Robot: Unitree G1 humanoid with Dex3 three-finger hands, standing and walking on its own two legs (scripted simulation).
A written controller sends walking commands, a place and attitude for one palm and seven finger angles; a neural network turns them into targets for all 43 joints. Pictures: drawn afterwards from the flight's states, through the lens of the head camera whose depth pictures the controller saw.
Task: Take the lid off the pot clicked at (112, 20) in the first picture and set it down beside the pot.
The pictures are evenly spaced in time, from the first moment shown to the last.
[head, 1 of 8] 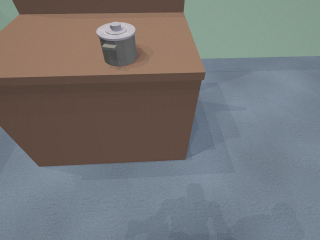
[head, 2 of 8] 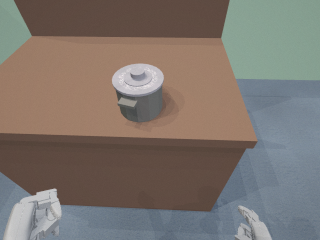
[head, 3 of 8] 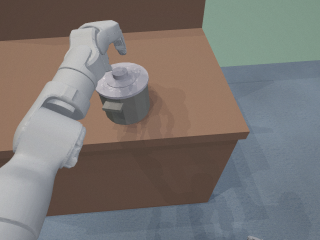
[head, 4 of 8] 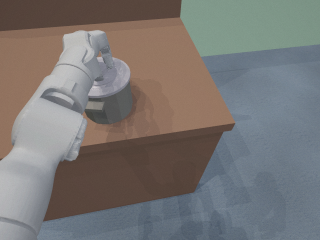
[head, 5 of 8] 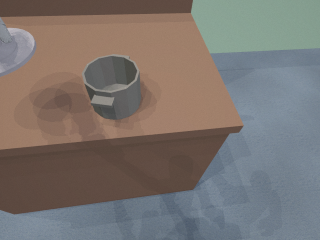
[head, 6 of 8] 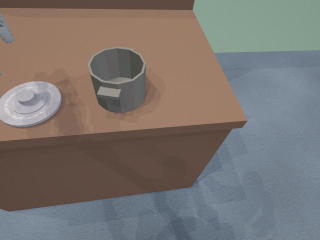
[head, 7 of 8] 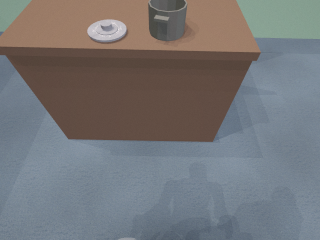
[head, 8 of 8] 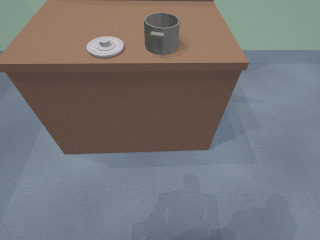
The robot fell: no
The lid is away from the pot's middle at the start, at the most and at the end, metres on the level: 0.00 0.25 0.25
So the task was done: yes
